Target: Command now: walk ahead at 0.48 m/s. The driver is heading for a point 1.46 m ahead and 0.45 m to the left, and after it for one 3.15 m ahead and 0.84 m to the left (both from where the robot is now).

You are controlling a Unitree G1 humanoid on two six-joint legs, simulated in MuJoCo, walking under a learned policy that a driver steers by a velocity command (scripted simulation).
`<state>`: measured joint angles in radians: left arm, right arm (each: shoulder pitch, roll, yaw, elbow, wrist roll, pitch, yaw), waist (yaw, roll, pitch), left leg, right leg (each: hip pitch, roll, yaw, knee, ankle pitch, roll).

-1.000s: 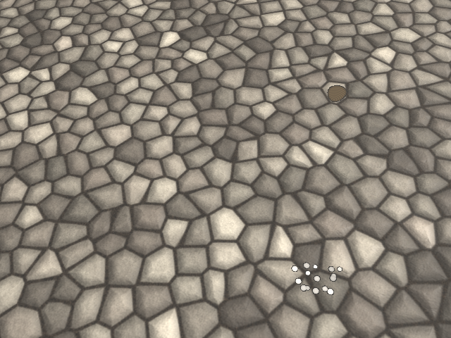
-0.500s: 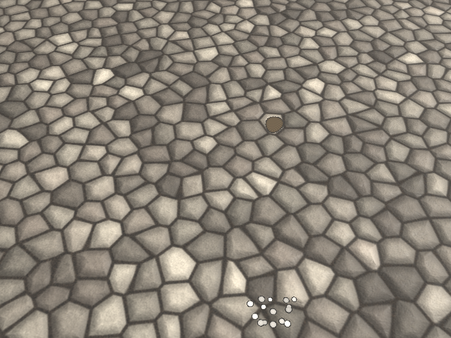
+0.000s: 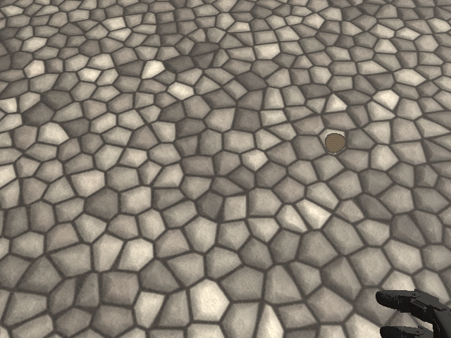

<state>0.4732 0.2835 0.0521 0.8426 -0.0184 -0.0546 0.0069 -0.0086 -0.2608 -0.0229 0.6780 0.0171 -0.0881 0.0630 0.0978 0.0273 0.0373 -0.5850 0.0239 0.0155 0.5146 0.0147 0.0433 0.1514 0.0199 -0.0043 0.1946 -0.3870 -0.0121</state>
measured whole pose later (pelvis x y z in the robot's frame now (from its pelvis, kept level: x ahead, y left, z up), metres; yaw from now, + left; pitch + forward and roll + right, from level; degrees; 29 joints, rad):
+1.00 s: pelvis +0.54 +0.07 +0.00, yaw +28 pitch +1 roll -3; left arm 0.33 0.32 0.08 0.84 -0.02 -0.07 0.00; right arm 0.06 -0.28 -0.05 0.61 0.02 -0.01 0.06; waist 0.09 0.03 0.05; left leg -0.59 0.06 0.03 0.64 -0.10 0.06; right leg 0.10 -0.03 -0.25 0.27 -0.37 0.05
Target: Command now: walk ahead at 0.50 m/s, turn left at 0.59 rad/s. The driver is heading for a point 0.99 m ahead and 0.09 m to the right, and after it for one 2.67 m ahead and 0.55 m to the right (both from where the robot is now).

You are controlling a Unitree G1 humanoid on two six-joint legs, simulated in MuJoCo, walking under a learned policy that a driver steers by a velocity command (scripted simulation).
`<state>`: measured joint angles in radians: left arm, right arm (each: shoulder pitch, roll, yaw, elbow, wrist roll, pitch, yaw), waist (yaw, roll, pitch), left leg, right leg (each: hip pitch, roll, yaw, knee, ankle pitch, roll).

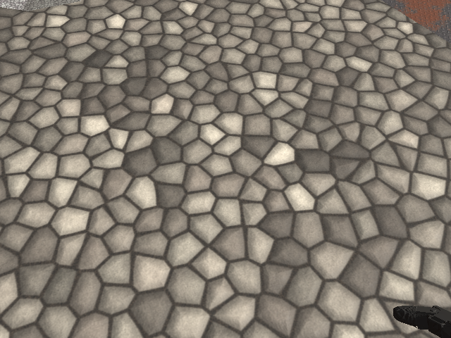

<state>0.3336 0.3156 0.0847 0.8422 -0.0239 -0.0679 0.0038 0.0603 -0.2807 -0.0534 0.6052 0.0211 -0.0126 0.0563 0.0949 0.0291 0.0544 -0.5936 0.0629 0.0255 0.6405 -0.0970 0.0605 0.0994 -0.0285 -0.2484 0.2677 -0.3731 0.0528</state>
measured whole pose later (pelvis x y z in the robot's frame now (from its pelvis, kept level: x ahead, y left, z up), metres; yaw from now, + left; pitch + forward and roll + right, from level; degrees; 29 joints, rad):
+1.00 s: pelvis +0.58 +0.03 +0.01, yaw -9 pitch +2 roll +0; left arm 0.36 0.30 0.06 0.74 -0.03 -0.04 0.01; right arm 0.05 -0.28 -0.03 0.66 0.00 -0.10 0.01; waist 0.09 0.03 0.03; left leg -0.56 0.02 -0.12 0.52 0.01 -0.06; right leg -0.11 0.12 0.19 0.40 -0.31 -0.06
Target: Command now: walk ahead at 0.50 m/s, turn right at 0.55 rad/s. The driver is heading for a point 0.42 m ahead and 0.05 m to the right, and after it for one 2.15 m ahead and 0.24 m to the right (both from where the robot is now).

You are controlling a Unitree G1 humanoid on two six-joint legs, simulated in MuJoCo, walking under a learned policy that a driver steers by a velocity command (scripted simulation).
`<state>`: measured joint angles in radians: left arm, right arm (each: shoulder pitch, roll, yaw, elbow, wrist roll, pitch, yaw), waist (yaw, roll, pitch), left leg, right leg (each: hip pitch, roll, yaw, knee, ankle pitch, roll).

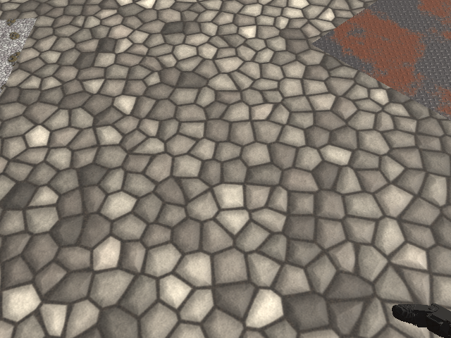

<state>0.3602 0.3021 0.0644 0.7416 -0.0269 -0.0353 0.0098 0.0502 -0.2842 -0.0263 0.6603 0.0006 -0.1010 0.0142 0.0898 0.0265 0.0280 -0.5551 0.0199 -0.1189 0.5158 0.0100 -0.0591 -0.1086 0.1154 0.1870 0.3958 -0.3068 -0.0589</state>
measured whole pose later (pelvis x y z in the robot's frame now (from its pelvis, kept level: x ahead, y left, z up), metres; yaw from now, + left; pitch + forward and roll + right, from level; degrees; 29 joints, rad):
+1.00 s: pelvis +0.52 -0.12 +0.00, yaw -21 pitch +1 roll -2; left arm 0.30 0.28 0.05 0.76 0.01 -0.08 -0.01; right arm 0.16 -0.28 -0.04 0.77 0.02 -0.06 0.04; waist 0.05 0.05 0.02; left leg -0.67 0.09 -0.03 0.64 0.12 0.00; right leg 0.05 0.08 -0.07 0.20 -0.28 -0.05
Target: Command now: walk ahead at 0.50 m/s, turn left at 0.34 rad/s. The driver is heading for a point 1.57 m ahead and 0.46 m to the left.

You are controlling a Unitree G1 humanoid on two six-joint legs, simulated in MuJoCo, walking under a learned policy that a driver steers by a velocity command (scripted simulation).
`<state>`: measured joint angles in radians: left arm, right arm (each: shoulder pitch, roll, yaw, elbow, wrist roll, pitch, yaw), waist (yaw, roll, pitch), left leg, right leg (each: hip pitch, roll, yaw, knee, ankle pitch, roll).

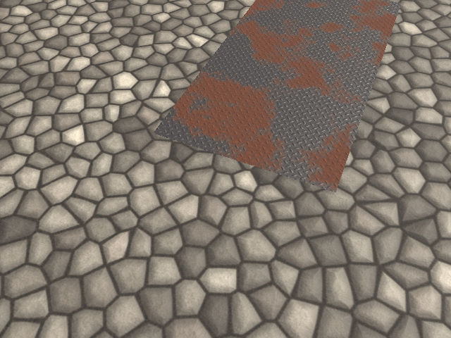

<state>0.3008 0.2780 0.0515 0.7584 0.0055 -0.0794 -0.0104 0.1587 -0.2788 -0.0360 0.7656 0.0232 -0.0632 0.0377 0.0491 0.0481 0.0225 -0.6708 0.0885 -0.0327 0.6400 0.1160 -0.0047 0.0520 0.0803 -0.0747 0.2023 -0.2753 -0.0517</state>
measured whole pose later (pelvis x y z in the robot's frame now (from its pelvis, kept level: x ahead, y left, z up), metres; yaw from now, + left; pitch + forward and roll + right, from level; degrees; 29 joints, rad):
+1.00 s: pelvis +0.55 +0.12 +0.00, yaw +32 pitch +2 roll -2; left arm 0.38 0.29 0.06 0.86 -0.02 -0.08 -0.01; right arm 0.09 -0.27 -0.04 0.62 0.02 -0.04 0.03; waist 0.11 0.04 0.03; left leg -0.62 0.08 -0.04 0.66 -0.05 0.01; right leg 0.02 0.01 -0.12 0.24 -0.29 0.01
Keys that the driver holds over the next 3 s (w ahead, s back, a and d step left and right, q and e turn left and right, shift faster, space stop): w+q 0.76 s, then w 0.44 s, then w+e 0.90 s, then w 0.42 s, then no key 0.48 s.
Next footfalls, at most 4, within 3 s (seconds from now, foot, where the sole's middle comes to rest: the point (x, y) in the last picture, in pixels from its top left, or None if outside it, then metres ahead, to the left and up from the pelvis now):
0.12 left None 0.25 0.13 -0.78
0.60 right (255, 313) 0.56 -0.02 -0.78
1.10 left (140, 272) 0.68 0.35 -0.78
1.62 right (176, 180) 1.06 0.28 -0.78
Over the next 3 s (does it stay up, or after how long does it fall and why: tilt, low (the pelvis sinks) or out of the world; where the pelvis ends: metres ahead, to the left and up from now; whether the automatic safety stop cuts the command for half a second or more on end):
stays up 1.49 0.39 0.00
